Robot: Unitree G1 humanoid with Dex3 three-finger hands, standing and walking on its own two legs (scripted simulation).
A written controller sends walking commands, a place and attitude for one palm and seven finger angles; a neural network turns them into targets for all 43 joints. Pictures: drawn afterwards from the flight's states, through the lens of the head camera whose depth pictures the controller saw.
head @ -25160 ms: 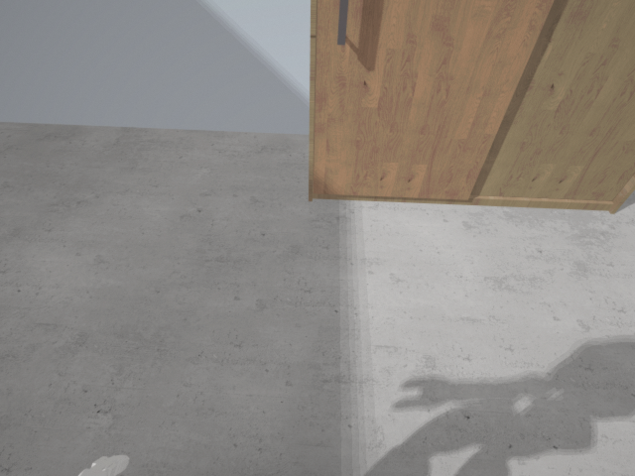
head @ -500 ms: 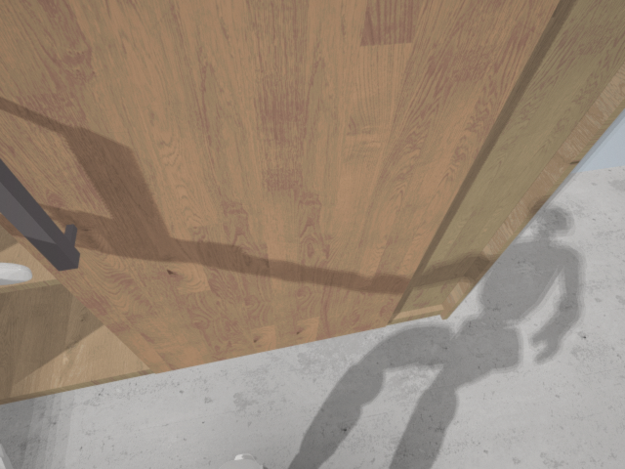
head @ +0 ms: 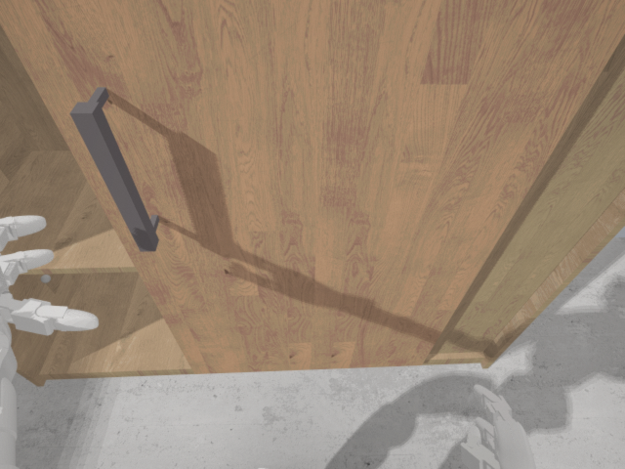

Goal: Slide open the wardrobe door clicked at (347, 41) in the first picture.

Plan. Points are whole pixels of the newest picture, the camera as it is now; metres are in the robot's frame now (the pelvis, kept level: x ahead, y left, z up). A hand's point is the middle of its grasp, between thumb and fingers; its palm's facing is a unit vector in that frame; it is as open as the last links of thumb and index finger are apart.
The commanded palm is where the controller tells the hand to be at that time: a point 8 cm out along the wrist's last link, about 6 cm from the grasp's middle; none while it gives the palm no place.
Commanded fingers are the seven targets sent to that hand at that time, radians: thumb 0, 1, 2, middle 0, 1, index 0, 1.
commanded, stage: draw the hand back to the body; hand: left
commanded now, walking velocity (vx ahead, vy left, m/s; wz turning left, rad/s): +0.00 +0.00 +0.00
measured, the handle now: (127, 178) +0.45 +0.33 +0.11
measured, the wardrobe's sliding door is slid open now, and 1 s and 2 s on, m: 0.48 0.48 0.48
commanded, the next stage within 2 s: step back with the hand held close in 1.70 s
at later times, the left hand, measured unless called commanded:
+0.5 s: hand (59, 276) +0.26 +0.31 +0.13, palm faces +0.17 -0.99 -0.03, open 14.6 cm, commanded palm +0.21 +0.36 +0.14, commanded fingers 0.00 -0.55 0.20 -0.25 -1.15 -0.25 -1.15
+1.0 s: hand (43, 295) +0.23 +0.30 +0.15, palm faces +0.52 -0.79 -0.33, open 12.0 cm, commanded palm +0.18 +0.32 +0.17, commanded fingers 0.00 0.36 0.64 -0.22 -0.62 -0.22 -0.62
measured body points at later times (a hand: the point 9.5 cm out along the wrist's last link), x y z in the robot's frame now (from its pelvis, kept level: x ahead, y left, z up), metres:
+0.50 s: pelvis +0.01 -0.02 +0.00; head +0.00 -0.03 +0.45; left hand +0.25 +0.36 +0.14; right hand +0.14 -0.29 -0.08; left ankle +0.06 +0.11 -0.72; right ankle -0.04 -0.12 -0.72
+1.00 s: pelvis +0.01 +0.01 +0.02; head -0.01 +0.00 +0.47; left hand +0.19 +0.34 +0.17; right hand +0.20 -0.20 -0.06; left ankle +0.06 +0.11 -0.72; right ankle -0.04 -0.12 -0.72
